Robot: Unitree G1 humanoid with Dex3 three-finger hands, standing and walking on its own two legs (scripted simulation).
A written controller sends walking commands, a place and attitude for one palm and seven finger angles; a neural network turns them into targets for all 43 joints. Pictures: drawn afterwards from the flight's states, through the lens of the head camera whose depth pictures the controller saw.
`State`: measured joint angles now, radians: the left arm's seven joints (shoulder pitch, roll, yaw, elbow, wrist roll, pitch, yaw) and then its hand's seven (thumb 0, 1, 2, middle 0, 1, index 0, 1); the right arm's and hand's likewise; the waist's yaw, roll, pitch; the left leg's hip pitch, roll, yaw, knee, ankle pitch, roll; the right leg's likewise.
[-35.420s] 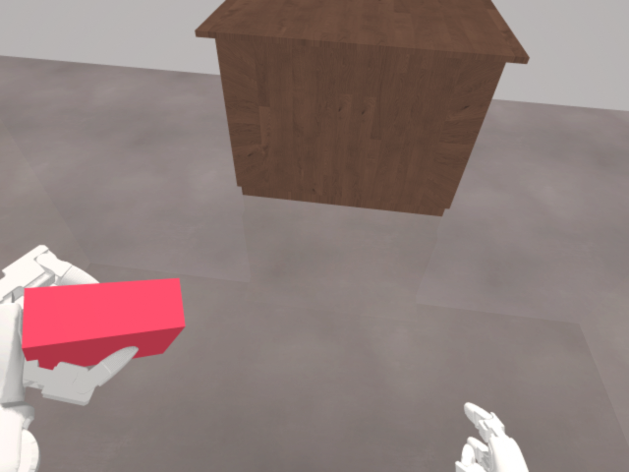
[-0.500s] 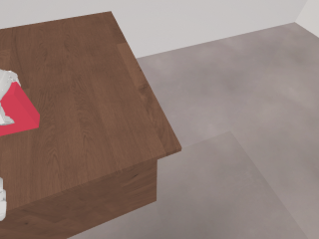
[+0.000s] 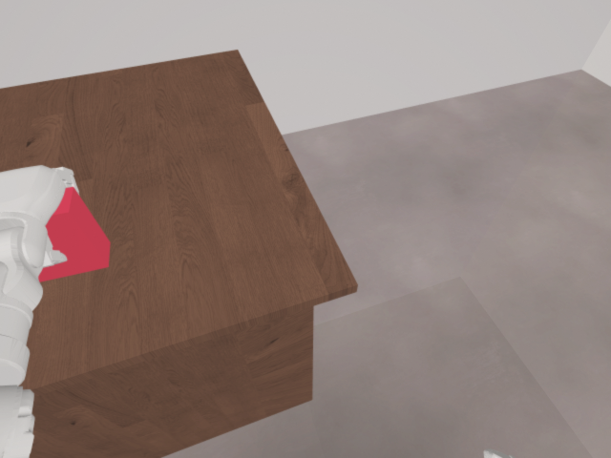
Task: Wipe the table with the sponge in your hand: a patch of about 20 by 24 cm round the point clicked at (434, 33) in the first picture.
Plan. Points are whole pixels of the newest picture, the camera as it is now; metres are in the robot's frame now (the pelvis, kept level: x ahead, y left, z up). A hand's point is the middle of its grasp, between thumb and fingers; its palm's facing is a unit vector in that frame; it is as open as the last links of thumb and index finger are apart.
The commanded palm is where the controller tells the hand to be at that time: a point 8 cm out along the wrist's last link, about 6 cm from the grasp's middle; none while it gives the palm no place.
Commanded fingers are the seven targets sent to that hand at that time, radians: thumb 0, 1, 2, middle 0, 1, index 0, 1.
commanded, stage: wipe back along the first lane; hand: left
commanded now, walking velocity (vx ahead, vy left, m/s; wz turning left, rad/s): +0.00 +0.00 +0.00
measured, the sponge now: (56, 246) +0.35 +0.39 +0.06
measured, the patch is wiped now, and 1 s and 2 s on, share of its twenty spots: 1.00 1.00 1.00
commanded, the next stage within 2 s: lift the sponge slowly off the table in 1.08 s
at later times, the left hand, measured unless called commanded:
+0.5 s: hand (45, 242) +0.33 +0.37 +0.11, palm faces -0.02 +0.02 -1.00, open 9.3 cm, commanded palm +0.29 +0.36 +0.13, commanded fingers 0.00 0.10 1.30 -1.20 -1.60 -1.20 -1.60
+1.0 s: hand (38, 279) +0.28 +0.34 +0.11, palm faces +0.02 +0.01 -1.00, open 9.3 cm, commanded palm +0.23 +0.33 +0.13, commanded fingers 0.00 0.10 1.30 -1.20 -1.60 -1.20 -1.60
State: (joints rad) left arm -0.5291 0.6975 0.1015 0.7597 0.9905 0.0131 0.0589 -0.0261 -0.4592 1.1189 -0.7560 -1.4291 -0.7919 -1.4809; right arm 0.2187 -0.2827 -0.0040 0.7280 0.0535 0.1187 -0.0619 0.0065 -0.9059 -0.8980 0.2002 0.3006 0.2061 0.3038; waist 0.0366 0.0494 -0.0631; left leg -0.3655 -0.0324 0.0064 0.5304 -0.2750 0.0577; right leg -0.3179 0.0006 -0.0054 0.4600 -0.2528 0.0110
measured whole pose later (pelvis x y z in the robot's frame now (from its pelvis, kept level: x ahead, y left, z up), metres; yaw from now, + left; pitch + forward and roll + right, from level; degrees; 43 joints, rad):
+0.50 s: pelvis +0.01 -0.01 +0.00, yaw +0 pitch +5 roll -1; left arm -0.30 0.66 0.11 0.46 0.93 0.11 0.02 -0.02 -0.45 1.11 -0.75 -1.44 -0.78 -1.49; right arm 0.17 -0.29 0.00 0.71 0.05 0.10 -0.07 0.01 -0.91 -0.90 0.20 0.30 0.21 0.30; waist 0.06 0.07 -0.05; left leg -0.30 -0.03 0.00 0.51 -0.29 0.05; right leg -0.26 0.00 -0.01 0.45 -0.27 0.01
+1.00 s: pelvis +0.02 -0.01 +0.00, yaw +1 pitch +2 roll -1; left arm 0.00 0.61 0.11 0.08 0.89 0.21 0.02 0.00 -0.44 1.10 -0.75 -1.44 -0.79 -1.48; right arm 0.10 -0.28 0.01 0.68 0.03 0.08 -0.06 0.01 -0.91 -0.90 0.20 0.30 0.21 0.30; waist 0.10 0.09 -0.04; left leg -0.24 -0.04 0.00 0.50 -0.29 0.05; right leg -0.20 0.00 -0.01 0.44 -0.28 0.01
